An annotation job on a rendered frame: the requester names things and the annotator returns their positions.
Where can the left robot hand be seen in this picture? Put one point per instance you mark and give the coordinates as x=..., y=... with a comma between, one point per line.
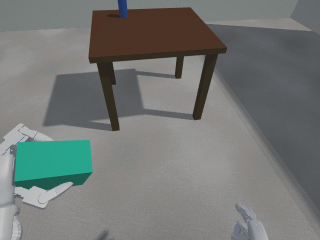
x=35, y=197

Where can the right robot hand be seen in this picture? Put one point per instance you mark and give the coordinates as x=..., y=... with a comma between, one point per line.
x=254, y=230

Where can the sponge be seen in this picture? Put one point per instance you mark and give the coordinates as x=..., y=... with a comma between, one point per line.
x=47, y=164

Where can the table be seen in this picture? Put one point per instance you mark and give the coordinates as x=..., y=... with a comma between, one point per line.
x=151, y=33

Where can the robot left forearm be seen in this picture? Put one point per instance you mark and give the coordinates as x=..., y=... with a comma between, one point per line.
x=10, y=227

